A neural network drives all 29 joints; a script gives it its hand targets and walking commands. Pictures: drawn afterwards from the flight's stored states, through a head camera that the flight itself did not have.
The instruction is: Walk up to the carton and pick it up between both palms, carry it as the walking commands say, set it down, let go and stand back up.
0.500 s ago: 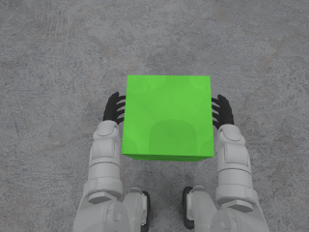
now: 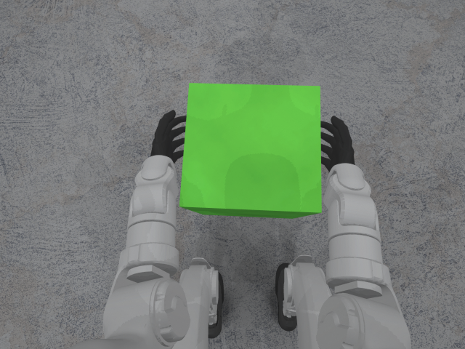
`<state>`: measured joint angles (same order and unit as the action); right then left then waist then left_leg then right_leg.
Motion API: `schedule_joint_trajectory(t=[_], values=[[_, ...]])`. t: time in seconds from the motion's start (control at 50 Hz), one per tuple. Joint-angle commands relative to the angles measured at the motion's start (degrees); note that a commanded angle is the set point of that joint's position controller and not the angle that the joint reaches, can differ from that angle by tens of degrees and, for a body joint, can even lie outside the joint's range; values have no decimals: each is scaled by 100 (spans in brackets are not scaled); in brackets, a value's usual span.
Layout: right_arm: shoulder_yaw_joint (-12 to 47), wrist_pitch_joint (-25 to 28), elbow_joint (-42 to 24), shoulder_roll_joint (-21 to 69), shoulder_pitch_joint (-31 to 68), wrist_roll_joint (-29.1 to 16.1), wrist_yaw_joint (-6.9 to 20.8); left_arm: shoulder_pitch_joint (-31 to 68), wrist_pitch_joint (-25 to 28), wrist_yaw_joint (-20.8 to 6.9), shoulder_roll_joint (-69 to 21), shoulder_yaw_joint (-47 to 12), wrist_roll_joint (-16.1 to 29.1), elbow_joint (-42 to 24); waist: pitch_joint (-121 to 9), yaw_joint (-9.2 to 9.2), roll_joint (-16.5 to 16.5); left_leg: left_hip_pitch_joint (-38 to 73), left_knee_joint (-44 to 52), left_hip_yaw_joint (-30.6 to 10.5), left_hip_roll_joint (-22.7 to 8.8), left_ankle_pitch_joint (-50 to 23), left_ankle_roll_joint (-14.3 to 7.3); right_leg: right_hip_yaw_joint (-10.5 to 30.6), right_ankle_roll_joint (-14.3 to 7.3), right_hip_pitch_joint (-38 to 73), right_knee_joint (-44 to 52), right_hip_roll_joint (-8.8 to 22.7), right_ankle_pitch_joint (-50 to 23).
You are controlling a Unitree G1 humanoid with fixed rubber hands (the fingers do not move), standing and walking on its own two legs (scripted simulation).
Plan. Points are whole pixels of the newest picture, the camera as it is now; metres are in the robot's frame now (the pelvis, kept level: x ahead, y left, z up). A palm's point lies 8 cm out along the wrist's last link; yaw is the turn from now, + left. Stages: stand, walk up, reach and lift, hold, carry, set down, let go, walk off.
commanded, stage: set down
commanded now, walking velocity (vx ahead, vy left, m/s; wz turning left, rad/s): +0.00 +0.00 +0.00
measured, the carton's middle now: (250, 163) +0.44 +0.00 -0.14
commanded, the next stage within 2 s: none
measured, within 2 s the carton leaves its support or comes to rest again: neither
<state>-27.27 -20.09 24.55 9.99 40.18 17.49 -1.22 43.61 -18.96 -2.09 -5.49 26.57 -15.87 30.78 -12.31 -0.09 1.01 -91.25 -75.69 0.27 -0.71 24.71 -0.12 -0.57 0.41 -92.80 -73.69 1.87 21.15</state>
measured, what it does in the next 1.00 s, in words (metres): lowers itself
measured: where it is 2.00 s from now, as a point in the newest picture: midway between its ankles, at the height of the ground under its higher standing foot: (250, 311)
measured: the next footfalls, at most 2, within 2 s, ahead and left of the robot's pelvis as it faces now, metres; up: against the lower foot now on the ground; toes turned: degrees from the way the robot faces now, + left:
none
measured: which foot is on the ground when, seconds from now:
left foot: down 0.00-1.00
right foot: down 0.00-1.00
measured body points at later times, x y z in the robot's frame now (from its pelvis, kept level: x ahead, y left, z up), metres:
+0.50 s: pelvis -0.01 +0.00 -0.07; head +0.25 +0.01 +0.30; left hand +0.47 +0.15 -0.15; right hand +0.46 -0.15 -0.15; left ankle +0.07 +0.12 -0.58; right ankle +0.09 -0.13 -0.58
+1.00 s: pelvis -0.02 +0.00 -0.13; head +0.29 +0.02 +0.19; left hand +0.50 +0.15 -0.25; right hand +0.48 -0.15 -0.24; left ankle +0.07 +0.12 -0.58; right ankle +0.09 -0.13 -0.58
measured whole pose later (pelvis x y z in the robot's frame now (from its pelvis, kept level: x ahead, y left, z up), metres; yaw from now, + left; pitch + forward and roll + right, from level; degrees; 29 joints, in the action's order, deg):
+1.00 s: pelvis -0.02 +0.00 -0.13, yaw +2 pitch +48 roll -1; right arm -30.6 -19.6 33.1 2.0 60.2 13.0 -3.2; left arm 65.8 -18.8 2.5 3.3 22.3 -12.5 42.3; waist -5.4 -2.3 0.8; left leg -121.0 -102.8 -2.1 2.6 29.7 0.7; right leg 1.9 2.7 -121.2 -101.0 -0.6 27.8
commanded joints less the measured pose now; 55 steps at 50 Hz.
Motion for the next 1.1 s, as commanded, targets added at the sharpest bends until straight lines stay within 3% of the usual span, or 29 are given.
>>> schedule_joint_trajectory(t=[0.0,0.22,0.72,1.08], values=[[3736,65,643,5494,3513,-925,1365,3186,19,-1474,-5626,-3449,881,642,-4771,-32,-81,1720,608,71,1028,-1090,-18,-55,121,3164,215,-1103,-1158],[3430,-4,820,5274,4256,-1016,1267,3897,-54,-1285,-5496,-3241,938,1004,-4959,-150,11,1182,43,167,1083,-617,18,-190,171,2448,-362,-1128,-716],[3001,137,958,4600,5346,-1212,1263,4914,72,-891,-5071,-3168,1033,1200,-5466,-300,217,909,-1220,132,1113,-1144,76,-443,210,896,-1639,-1165,-885],[2862,221,1072,4244,6117,-1363,1171,5637,192,-850,-4569,-3084,1171,1380,-5505,-345,223,91,-2031,238,1074,-995,60,-502,259,389,-2428,-1087,-886]])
